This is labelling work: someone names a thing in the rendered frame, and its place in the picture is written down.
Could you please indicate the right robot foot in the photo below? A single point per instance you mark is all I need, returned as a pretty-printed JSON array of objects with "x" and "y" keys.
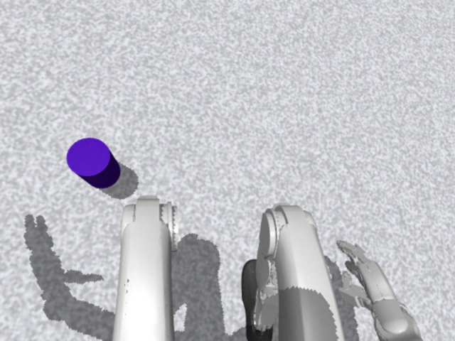
[{"x": 249, "y": 291}]

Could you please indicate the right robot hand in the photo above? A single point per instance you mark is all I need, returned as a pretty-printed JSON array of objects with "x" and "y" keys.
[{"x": 370, "y": 276}]

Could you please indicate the right robot arm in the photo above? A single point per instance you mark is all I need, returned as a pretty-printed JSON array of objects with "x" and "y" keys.
[{"x": 393, "y": 322}]

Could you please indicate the can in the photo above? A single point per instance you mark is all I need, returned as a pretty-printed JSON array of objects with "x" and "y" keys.
[{"x": 92, "y": 160}]

